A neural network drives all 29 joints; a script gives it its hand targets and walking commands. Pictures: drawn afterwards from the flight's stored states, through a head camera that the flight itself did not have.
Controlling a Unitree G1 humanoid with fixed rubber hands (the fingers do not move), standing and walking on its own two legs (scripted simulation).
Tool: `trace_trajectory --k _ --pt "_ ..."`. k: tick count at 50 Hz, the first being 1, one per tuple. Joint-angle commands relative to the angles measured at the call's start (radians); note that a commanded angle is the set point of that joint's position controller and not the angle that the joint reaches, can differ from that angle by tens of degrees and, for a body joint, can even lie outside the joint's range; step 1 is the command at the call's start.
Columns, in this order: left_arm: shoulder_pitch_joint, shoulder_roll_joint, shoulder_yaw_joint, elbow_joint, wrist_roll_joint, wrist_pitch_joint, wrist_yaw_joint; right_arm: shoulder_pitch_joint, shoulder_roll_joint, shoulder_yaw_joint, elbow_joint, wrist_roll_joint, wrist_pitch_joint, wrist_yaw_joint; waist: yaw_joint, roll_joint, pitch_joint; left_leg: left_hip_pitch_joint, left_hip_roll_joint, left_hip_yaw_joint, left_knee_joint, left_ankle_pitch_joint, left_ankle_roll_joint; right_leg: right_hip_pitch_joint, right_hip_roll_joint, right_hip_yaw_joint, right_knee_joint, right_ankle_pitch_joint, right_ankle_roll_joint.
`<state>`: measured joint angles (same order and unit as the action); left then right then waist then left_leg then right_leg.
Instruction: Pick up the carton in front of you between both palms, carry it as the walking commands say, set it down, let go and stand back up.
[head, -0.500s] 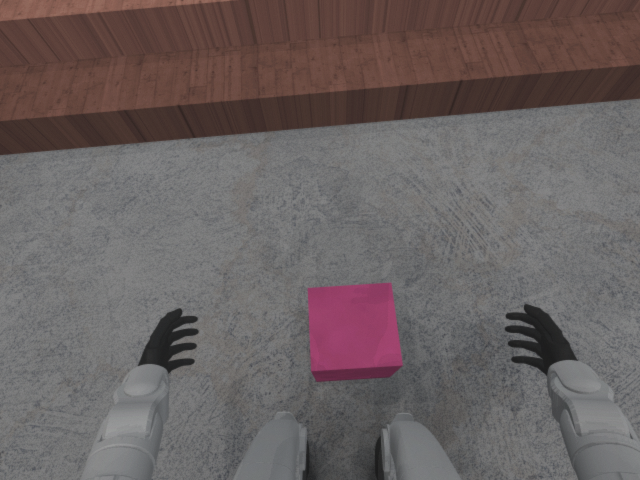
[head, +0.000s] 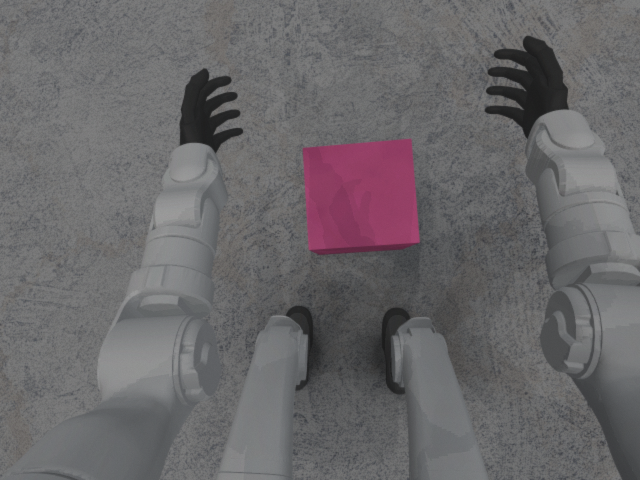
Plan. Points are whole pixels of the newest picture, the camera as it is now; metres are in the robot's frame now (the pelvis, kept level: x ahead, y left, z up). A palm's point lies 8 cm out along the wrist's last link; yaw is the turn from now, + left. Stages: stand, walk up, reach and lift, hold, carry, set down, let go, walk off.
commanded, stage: reach and lift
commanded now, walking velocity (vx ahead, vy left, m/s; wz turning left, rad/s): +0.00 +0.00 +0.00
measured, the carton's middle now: (358, 205) +0.48 -0.02 -0.51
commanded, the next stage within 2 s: none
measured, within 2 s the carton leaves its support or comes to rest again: leaves its support in 1.70 s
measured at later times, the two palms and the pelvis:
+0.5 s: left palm (248, 193) +0.47 +0.18 -0.33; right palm (472, 181) +0.49 -0.21 -0.33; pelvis +0.00 +0.01 -0.17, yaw +1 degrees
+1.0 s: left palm (263, 197) +0.48 +0.18 -0.44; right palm (443, 190) +0.50 -0.19 -0.46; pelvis -0.02 +0.01 -0.27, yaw +2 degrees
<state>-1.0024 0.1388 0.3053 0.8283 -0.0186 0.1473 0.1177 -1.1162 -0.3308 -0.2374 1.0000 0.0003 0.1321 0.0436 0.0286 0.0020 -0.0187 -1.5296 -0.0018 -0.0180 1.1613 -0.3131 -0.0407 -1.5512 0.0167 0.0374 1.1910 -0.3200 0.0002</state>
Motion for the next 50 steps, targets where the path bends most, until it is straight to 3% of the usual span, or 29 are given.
trace_trajectory --k 1,9,18,21,24,29,33,39,41,44,50 --pt "-0.169 0.087 0.052 -0.078 0.041 -0.043 -0.010 -0.210 -0.088 -0.047 -0.076 -0.039 -0.038 -0.005 0.002 -0.081 -0.915 0.324 -0.073 0.089 -0.079 0.032 -0.016 0.530 0.039 -0.030 -0.123 0.076 0.026" --pt "-0.085 0.063 0.069 -0.018 0.062 -0.118 -0.030 -0.112 -0.022 -0.071 -0.050 -0.065 -0.100 -0.026 -0.006 -0.064 -0.867 0.060 -0.072 0.080 0.135 0.115 -0.021 0.271 0.039 -0.017 0.092 0.196 0.032" --pt "-0.078 0.114 -0.077 -0.111 -0.086 -0.159 0.011 -0.086 -0.103 0.039 -0.174 0.077 -0.146 -0.066 -0.039 -0.051 -1.175 0.024 -0.082 0.071 0.450 0.341 -0.029 0.187 0.035 -0.029 0.422 0.413 0.040" --pt "-0.110 0.139 -0.106 -0.175 -0.121 -0.148 0.029 -0.117 -0.147 0.070 -0.240 0.129 -0.137 -0.072 -0.039 -0.045 -1.262 0.059 -0.082 0.076 0.527 0.339 -0.030 0.171 0.035 -0.045 0.493 0.385 0.041" --pt "-0.151 0.149 -0.117 -0.193 -0.136 -0.126 0.042 -0.163 -0.170 0.087 -0.255 0.158 -0.118 -0.073 -0.034 -0.048 -1.238 0.025 -0.078 0.087 0.579 0.244 -0.029 0.119 0.033 -0.060 0.541 0.279 0.040" --pt "-0.252 0.156 -0.118 -0.080 -0.144 -0.103 0.046 -0.264 -0.174 0.103 -0.125 0.169 -0.098 -0.068 -0.026 -0.046 -0.986 -0.121 -0.060 0.092 0.633 -0.002 -0.028 -0.073 0.010 -0.060 0.591 0.015 0.033" --pt "-0.346 0.172 -0.123 0.036 -0.151 -0.111 0.044 -0.348 -0.183 0.118 0.006 0.174 -0.108 -0.074 -0.027 -0.038 -0.850 -0.177 -0.046 0.083 0.683 -0.096 -0.025 -0.171 -0.008 -0.051 0.636 -0.096 0.026" --pt "-0.459 0.206 -0.156 0.138 -0.182 -0.148 0.042 -0.453 -0.217 0.151 0.104 0.196 -0.147 -0.094 -0.036 -0.024 -0.813 -0.189 -0.036 0.069 0.769 -0.075 -0.026 -0.196 -0.025 -0.033 0.722 -0.083 0.025" --pt "-0.485 0.222 -0.171 0.135 -0.201 -0.160 0.046 -0.482 -0.232 0.168 0.093 0.212 -0.160 -0.103 -0.037 -0.029 -0.861 -0.173 -0.036 0.069 0.798 -0.039 -0.026 -0.159 -0.025 -0.031 0.750 -0.043 0.026" --pt "-0.485 0.170 -0.241 0.165 -0.284 -0.168 0.042 -0.507 -0.238 0.203 0.060 0.233 -0.175 -0.116 -0.073 -0.047 -0.927 -0.156 -0.044 0.071 0.832 0.011 -0.029 -0.101 -0.025 -0.036 0.776 0.021 0.025" --pt "-0.462 0.157 -0.244 0.157 -0.307 -0.174 0.050 -0.498 -0.226 0.224 0.030 0.227 -0.172 -0.115 -0.079 -0.070 -0.913 -0.218 -0.065 0.088 0.862 0.062 -0.033 -0.034 -0.022 -0.031 0.809 0.111 0.021"
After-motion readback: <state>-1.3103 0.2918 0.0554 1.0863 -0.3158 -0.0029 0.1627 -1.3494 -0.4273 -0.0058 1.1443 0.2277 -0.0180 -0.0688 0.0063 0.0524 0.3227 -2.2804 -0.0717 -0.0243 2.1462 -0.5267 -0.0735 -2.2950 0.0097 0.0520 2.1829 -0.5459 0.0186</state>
